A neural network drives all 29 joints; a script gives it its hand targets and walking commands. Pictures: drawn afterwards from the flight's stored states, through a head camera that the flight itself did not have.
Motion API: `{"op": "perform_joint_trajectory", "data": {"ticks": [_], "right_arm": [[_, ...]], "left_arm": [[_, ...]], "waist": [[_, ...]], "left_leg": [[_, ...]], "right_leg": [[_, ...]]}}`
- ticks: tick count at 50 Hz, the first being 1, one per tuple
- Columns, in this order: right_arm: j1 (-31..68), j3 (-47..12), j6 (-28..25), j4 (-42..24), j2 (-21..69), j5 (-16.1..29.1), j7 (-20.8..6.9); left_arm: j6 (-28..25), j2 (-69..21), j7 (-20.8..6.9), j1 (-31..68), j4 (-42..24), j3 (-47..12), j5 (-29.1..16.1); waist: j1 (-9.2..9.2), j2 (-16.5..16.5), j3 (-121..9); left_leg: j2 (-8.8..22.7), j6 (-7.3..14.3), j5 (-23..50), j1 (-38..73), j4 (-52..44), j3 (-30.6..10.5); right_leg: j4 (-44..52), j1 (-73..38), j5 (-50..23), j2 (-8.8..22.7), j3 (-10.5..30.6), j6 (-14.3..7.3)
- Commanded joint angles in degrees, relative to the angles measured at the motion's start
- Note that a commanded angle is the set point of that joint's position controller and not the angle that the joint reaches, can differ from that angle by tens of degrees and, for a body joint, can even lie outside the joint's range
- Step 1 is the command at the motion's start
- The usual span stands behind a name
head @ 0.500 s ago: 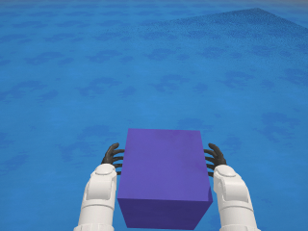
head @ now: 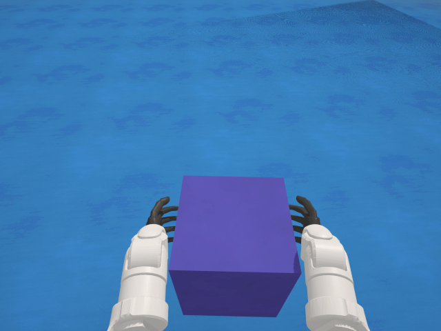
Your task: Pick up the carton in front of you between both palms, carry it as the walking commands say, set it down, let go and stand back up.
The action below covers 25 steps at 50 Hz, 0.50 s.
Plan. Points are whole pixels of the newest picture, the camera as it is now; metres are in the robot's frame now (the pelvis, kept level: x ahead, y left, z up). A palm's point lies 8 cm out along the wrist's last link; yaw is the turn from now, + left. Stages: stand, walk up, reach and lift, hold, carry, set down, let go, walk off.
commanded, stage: set down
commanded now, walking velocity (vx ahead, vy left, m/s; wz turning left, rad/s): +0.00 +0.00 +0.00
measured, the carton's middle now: (231, 249) +0.32 +0.00 -0.05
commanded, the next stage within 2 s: none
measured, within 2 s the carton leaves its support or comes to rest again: neither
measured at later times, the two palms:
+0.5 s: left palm (163, 260) +0.35 +0.17 -0.18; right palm (278, 260) +0.36 -0.13 -0.17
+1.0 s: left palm (167, 270) +0.40 +0.19 -0.32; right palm (264, 269) +0.40 -0.11 -0.31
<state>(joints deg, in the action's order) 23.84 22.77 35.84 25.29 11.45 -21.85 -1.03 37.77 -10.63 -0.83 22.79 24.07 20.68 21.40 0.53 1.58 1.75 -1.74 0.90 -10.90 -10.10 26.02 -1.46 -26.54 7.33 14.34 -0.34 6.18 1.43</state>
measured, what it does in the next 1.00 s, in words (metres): lowers itself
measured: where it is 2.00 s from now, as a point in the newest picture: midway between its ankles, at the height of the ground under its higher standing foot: outside the picture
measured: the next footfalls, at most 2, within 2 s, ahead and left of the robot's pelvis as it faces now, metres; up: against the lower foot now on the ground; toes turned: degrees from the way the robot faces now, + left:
none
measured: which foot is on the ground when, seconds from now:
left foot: down 0.00-1.00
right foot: down 0.00-1.00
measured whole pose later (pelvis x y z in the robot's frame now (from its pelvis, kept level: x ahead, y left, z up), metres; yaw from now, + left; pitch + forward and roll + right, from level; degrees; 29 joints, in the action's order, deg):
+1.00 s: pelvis -0.06 +0.00 -0.23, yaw -2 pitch +45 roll -4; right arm 51.4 27.3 13.2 36.1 6.4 -9.9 6.8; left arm 16.4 3.0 0.5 53.4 39.1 22.1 12.8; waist 1.7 3.3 -10.3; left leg -4.7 -2.0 -25.3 -109.3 89.8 -6.3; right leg -90.0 105.0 30.4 -7.3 4.6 4.4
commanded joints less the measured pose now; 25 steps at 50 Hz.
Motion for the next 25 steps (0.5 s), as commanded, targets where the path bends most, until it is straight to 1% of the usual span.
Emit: {"op": "perform_joint_trajectory", "data": {"ticks": [1, 5, 6, 8, 11, 14, 16, 18, 20, 21, 23, 25], "right_arm": [[32.7, -21.9, -4.4, 7.9, 50.2, 9.9, -13.2], [30.7, -14.8, -9.7, 10.5, 45.5, 4.7, -9.8], [29.5, -13.8, -11.4, 10.8, 44.3, 3.9, -9.1], [28.0, -13.7, -15.5, 10.7, 43.6, 3.7, -8.1], [29.2, -18.1, -21.6, 10.1, 45.8, 5.7, -7.0], [32.3, -25.1, -26.8, 8.5, 48.4, 9.0, -5.9], [34.5, -30.2, -29.2, 6.2, 49.8, 11.2, -5.1], [36.6, -34.7, -30.4, 3.3, 50.2, 13.3, -4.4], [38.2, -37.7, -30.3, 1.0, 49.9, 14.8, -3.8], [38.8, -38.4, -30.0, 0.4, 49.7, 15.3, -3.7], [39.8, -38.3, -28.7, 0.7, 49.7, 15.6, -3.7], [41.2, -36.8, -27.1, 2.4, 50.0, 15.3, -4.3]], "left_arm": [[-5.7, -46.2, -14.4, 34.6, 6.4, -21.1, -10.3], [-11.6, -38.1, -13.1, 33.4, 10.0, -13.8, -4.8], [-13.3, -36.5, -12.9, 32.4, 10.5, -13.0, -4.0], [-17.1, -35.1, -13.0, 30.8, 10.9, -13.2, -3.4], [-23.0, -36.8, -13.5, 32.3, 11.0, -17.2, -5.0], [-27.9, -39.1, -13.7, 35.8, 9.9, -22.8, -7.7], [-30.2, -40.6, -13.8, 37.7, 8.6, -26.5, -9.4], [-31.2, -41.1, -13.6, 39.5, 6.5, -29.8, -11.3], [-31.2, -40.7, -13.4, 41.0, 4.4, -32.2, -12.9], [-30.8, -40.6, -13.3, 41.4, 3.9, -32.7, -13.4], [-29.6, -40.9, -13.4, 41.9, 4.3, -32.6, -13.5], [-27.9, -41.5, -13.8, 42.7, 6.1, -31.4, -13.0]], "waist": [[0.76, -1.5, -8.8], [1.13, -0.6, -10.1], [1.12, -0.5, -11.3], [1.08, -0.5, -14.9], [0.91, -0.7, -24.5], [1.32, -1.7, -37.6], [1.81, -2.1, -46.9], [2.28, -2.3, -56.1], [2.49, -2.5, -63.0], [2.56, -2.5, -64.7], [2.59, -2.5, -64.4], [2.60, -1.9, -61.1]], "left_leg": [[-2.4, -0.5, -2.5, 5.4, -1.3, -2.0], [-3.4, 0.0, 4.4, -2.1, 4.1, -1.0], [-3.6, 0.1, 6.6, -4.2, 5.6, -0.9], [-4.1, 0.1, 10.4, -8.1, 8.6, -0.6], [-4.8, 0.0, 15.9, -12.0, 13.5, -0.5], [-5.4, -0.4, 21.8, -14.8, 19.7, -0.5], [-5.7, -0.9, 26.0, -16.6, 23.9, -0.5], [-5.7, -1.4, 29.0, -18.0, 27.7, -0.3], [-5.7, -1.9, 29.2, -19.9, 30.6, 0.1], [-5.7, -2.0, 27.8, -21.4, 31.8, 0.3], [-5.9, -2.2, 22.3, -26.5, 33.6, 0.8], [-6.0, -2.3, 15.0, -32.2, 34.7, 1.3]], "right_leg": [[3.2, 12.8, 3.5, -5.2, -3.0, -2.4], [-1.3, 17.7, -1.7, -5.8, -2.9, -1.6], [-2.6, 18.9, -3.8, -6.0, -2.9, -1.3], [-5.4, 21.4, -8.0, -6.6, -2.9, -0.6], [-10.0, 24.1, -14.0, -7.3, -3.1, 0.3], [-15.8, 27.8, -19.3, -8.0, -3.3, 1.1], [-19.9, 30.5, -23.0, -8.1, -3.3, 1.5], [-23.7, 33.0, -25.3, -8.4, -3.4, 1.9], [-26.8, 35.5, -24.4, -8.7, -3.8, 2.2], [-28.1, 37.3, -22.8, -8.9, -4.1, 2.3], [-30.2, 41.1, -17.6, -9.3, -4.8, 2.2], [-31.8, 45.8, -10.8, -9.6, -5.6, 2.1]]}}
